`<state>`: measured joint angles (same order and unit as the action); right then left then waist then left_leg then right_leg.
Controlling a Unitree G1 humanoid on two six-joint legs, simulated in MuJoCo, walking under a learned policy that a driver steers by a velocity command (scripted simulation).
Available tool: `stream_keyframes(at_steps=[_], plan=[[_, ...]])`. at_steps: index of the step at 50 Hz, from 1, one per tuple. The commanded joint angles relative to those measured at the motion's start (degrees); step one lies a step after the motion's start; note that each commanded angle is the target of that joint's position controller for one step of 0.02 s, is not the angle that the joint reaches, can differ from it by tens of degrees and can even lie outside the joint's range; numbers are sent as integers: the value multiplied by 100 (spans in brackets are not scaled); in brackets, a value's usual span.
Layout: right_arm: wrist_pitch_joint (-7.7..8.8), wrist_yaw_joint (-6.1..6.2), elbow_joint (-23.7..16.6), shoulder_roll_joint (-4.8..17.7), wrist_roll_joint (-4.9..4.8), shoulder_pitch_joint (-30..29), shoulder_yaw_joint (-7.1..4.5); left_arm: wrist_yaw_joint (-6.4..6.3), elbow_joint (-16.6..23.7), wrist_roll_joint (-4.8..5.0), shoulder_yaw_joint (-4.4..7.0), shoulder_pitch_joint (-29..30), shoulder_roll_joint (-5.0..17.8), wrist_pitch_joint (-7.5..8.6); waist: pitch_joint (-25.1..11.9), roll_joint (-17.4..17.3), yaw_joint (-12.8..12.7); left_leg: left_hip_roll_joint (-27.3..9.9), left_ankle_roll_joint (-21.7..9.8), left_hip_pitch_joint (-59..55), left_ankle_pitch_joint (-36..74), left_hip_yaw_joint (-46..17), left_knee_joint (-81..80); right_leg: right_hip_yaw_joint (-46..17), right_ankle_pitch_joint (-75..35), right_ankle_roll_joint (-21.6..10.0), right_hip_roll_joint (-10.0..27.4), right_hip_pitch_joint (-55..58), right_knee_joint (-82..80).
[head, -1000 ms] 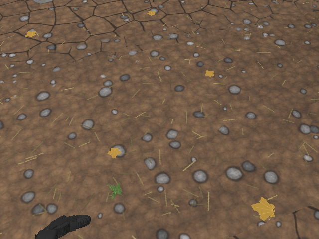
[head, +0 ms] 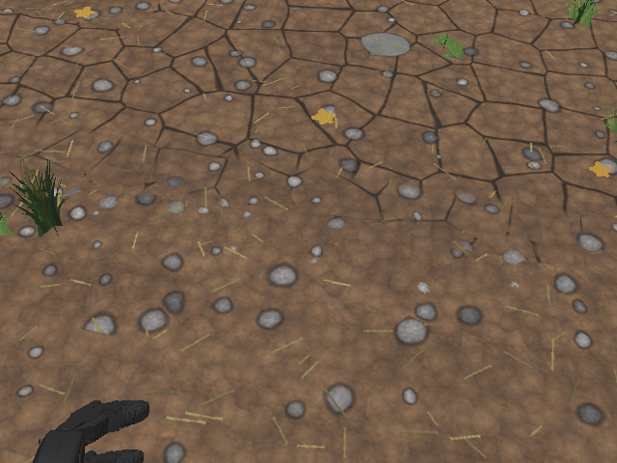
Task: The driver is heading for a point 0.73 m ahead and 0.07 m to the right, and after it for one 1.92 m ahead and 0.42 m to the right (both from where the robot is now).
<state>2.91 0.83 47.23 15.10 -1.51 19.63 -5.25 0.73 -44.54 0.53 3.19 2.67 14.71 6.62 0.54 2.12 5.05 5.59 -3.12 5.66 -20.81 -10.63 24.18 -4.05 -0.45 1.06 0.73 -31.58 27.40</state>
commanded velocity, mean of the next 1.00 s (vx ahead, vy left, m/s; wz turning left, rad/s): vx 0.50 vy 0.00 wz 0.02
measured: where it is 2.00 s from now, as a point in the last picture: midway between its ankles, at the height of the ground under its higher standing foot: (284, 353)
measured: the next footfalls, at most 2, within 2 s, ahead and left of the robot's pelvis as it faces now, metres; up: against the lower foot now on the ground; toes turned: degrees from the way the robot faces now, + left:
right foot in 0.04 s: +0.20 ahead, -0.13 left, +0.00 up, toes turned +4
left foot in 0.56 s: +0.44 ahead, +0.14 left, +0.00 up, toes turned +7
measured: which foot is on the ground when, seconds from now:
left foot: down 0.00-0.06, up 0.08-0.54, down 0.56-1.00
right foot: up 0.00-0.02, down 0.04-0.58, up 0.60-1.00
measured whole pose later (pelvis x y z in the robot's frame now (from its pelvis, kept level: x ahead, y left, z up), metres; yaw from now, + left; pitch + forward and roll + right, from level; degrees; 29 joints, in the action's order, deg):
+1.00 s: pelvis +0.52 +0.03 +0.00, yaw -3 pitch +2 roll +3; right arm 4.6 0.5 49.3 15.4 -0.1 18.3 -3.9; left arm 2.6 -45.4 0.8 2.6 -5.4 15.4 2.6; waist 0.2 2.5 3.5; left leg 1.1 0.1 -3.1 -17.8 10.6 12.5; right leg -0.9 -2.1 -1.7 4.7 -38.2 37.1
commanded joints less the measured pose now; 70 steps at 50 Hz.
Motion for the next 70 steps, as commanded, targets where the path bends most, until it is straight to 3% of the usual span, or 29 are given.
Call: stream_keyframes(at_steps=[1, 2, 3, 4, 5, 7, 10, 12, 19, 24, 27, 28, 29, 30, 31, 34, 38, 44, 49, 51, 53, 54, 55, 56, 57, 59, 60, 63, 70], plan=[[28, 62, -357, 655, 48, -129, -129, 16, 194, -32, 276, -477, 866, 176, -427, -1013, -634, -1194, -623, 239, 2085, -1060, 325, 165, 259, -290, -60, 1461, -268], [56, 36, -433, 396, 89, -171, -29, 5, 51, -146, 345, -1235, 1073, 209, -1024, -780, -969, -912, -441, 629, 2139, -726, 1435, -234, 275, -580, 465, 2666, -79], [109, 30, -508, 98, 55, 442, 59, -17, -75, -250, 453, -2065, 1517, 186, -1863, 430, -934, -220, -27, 2219, 732, -63, 3359, -2137, 731, -1320, 1656, 4692, -173], [147, 23, -435, 215, -100, 940, 83, 50, -326, -105, 477, -2409, 1474, 111, -2104, 1765, -838, -98, 133, 3561, -1276, 107, 4637, -4255, 2240, -1918, 2368, 5278, -915], [155, 20, -404, 732, -122, 556, -19, 65, -188, 9, 334, -2089, 950, 89, -1290, 920, -960, -390, 129, 4062, -936, -107, 5159, -3904, 3120, -1707, 2151, 4705, -1122], [154, 18, -642, 758, 35, -433, -33, 56, -90, -76, 206, -1445, 647, -2, -312, 121, -853, -780, 78, 3904, -96, 237, 4869, -2370, 2244, -1376, 1635, 3153, -1291], [130, -14, -693, 486, 68, -397, -18, 62, -177, -110, 125, -1322, 484, 22, -197, 347, -539, -1124, 50, 3304, 309, 440, 4050, -1436, 1004, -1315, 1207, 2360, -1593], [122, -20, -782, 362, 94, -563, 30, 40, -274, -55, 164, -1483, 660, 44, -188, 297, -540, -1210, 131, 3408, 549, 580, 3556, -1146, 437, -1430, 1224, 2359, -1751], [174, -127, -1095, 186, 57, -1796, 182, -29, -519, 73, 208, -2075, 1001, -76, -9, 202, -932, -1034, 284, 2969, 2223, 975, 1245, -183, -201, -1217, 996, 2470, -1835], [228, -271, -1365, 299, 4, -2407, 184, -32, -738, 103, 204, -2483, 1102, -221, 183, 296, -1039, -831, 97, 2889, 1751, 1090, 561, -306, -503, -1132, 1347, 3186, -1444], [251, -257, -1055, 707, 72, -1275, -17, -71, -742, 132, 207, -2307, 1181, -292, -496, 296, -323, -508, -262, 969, 1700, 1340, 67, 60, -2387, -864, 1103, 3089, -106], [240, -197, -811, 1043, 132, -232, -151, -83, -618, 55, 129, -2172, 1016, -265, -1207, 111, 139, -1054, -566, -691, 1979, 783, 363, 287, -1891, -654, 850, 2187, 1185], [181, -146, -705, 1641, 214, 452, -292, -59, -427, -37, -58, -2563, 464, -138, -2037, -1144, 156, -2532, -1392, -2961, 1608, -1496, 310, 699, 460, -229, 28, -192, 3436], [144, -157, -642, 1309, 130, 618, -194, -20, -483, 6, -53, -2552, 572, -12, -2412, -1608, 185, -2946, -1693, -3128, 1138, -2927, -388, 3, 3344, -239, -164, -1072, 4353], [137, -160, -666, 1016, 104, 249, -82, 14, -357, 151, 75, -2115, 989, 35, -1552, -1191, 150, -2692, -1441, -2456, 805, -2226, -522, -99, 3079, -292, 185, -1572, 4737], [186, -204, -766, 528, 170, -744, 76, -17, -313, 74, 102, -1755, 842, -100, -357, -715, -412, -2050, -1046, -207, 1349, -611, -1173, 47, 1939, -248, 749, -942, 3931], [357, -188, -565, 647, 232, -831, 9, -62, -296, 83, 73, -1791, 542, -349, -82, -698, -656, -1967, -1039, 564, 1886, 313, -1711, -125, 1154, -75, 756, -755, 3479], [366, -57, -304, 836, 209, -553, -28, 77, 20, 37, 30, -847, 393, -302, 157, -501, -359, -1816, -691, 291, 2300, 1432, -1812, 84, -627, -108, 534, -699, 1642], [196, 0, -49, 996, 107, -222, -98, 236, 462, 24, -9, -168, 385, -320, 437, -451, -146, -2128, -523, -759, 2963, 1753, -1349, 360, -73, -338, 429, -974, 832], [64, 80, -84, 1143, 69, -350, -138, 309, 578, -32, 63, -334, 531, -311, 208, -669, -314, -2132, -343, -970, 4868, 1923, -576, 722, 517, -471, 131, -498, 716], [-59, 177, -165, 1206, 35, -489, -148, 316, 331, -30, 284, -1548, 910, -287, -515, -711, -926, -1835, -36, -803, 5984, 2116, 1092, 997, 344, -696, -383, 1069, 287], [-38, 197, -238, 1110, 92, -337, -100, 211, 207, -38, 464, -2212, 1368, -306, -981, -266, -1202, -1498, 309, 170, 4734, 2194, 2582, 392, -1175, -954, -104, 2533, 109], [77, 104, -424, 313, 463, 327, 140, 78, 246, -54, 537, -2236, 1971, -369, -1669, 1409, -578, -630, 710, 2398, -1172, 2034, 4709, -1654, -4197, -1808, 1423, 4654, 818], [234, -1, -465, 570, 282, 404, 190, 106, 516, -71, 474, -2356, 1839, -368, -3054, 1090, -845, -146, 780, 3213, -2160, 749, 5992, -3611, -3516, -2777, 2220, 5537, 157], [288, -39, -548, 943, 43, -284, 84, 105, 607, -95, 417, -2213, 1529, -392, -2699, 343, -1116, -501, 648, 3486, -1649, 397, 6049, -2892, -3145, -2461, 1877, 5143, -56], [204, 80, -643, 868, 115, -775, 102, 44, 697, 55, 305, -1521, 1084, -429, -1290, -278, -801, -907, 606, 3591, -791, 577, 5228, -1892, -2315, -1974, 1361, 3419, -349], [101, 137, -686, 942, 170, -741, 61, 5, 763, 8, 285, -1307, 1024, -461, -1033, -191, -589, -996, 619, 3203, -591, 543, 4950, -1742, -2131, -1926, 1249, 2618, -543], [-84, 184, -729, 783, 211, -494, 66, -28, 899, -112, 316, -1086, 1102, -492, -862, 62, -278, -909, 673, 2579, -400, 645, 4200, -1396, -2285, -1858, 988, 1543, -768], [-197, 184, -928, 658, 201, -1110, 113, -254, 1040, 14, 365, -1078, 1207, -763, -950, 351, -471, -614, 852, 2446, 687, 523, 2569, -1584, -74, -1418, 590, 1391, -714]])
